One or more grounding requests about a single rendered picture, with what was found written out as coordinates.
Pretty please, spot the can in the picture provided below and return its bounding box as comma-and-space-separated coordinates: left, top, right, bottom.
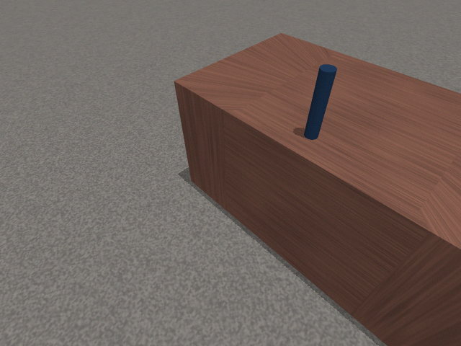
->
304, 64, 337, 140

